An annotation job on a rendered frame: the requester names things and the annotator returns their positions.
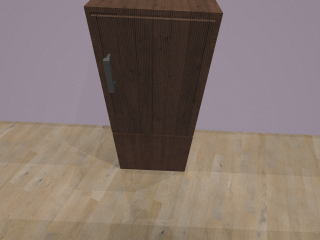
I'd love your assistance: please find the cupboard door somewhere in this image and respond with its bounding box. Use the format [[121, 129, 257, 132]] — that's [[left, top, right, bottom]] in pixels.
[[90, 14, 216, 136]]

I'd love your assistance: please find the handle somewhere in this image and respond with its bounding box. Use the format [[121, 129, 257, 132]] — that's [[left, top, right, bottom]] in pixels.
[[102, 54, 116, 93]]

